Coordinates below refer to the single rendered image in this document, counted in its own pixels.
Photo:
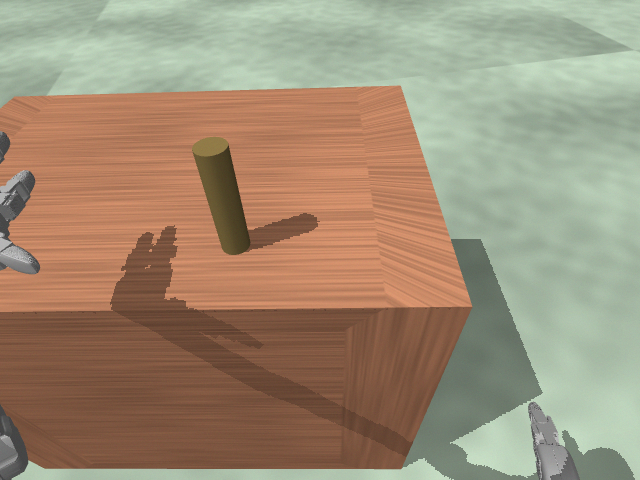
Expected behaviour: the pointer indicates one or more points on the left robot arm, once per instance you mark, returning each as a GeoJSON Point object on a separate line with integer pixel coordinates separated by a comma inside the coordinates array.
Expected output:
{"type": "Point", "coordinates": [13, 454]}

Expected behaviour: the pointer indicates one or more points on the left robot hand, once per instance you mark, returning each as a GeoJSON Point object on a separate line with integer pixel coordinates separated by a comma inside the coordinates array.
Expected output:
{"type": "Point", "coordinates": [13, 198]}

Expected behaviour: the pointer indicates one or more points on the right robot hand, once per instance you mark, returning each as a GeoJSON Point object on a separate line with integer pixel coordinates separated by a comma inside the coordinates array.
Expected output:
{"type": "Point", "coordinates": [554, 462]}

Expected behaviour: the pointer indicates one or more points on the can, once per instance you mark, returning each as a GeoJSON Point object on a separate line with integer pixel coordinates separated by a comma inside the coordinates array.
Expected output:
{"type": "Point", "coordinates": [214, 163]}

